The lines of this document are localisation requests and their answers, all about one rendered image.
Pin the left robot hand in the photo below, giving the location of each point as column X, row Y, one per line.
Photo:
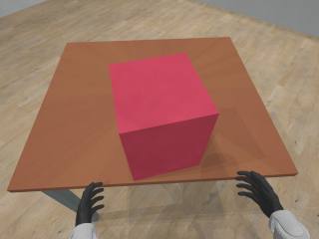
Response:
column 85, row 211

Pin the table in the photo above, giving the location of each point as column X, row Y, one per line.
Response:
column 75, row 140

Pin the left robot forearm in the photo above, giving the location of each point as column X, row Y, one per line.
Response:
column 84, row 231

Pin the right robot forearm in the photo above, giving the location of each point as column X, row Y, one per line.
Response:
column 283, row 225

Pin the right robot hand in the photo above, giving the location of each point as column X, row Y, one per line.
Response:
column 261, row 191

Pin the carton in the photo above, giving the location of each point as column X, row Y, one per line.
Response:
column 165, row 116

